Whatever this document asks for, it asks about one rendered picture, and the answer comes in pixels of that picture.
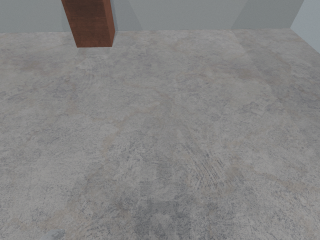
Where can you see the robot left hand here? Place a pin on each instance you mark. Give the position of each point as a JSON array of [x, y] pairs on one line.
[[53, 234]]

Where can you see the cabinet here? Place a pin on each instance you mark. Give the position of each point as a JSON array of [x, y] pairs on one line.
[[91, 22]]

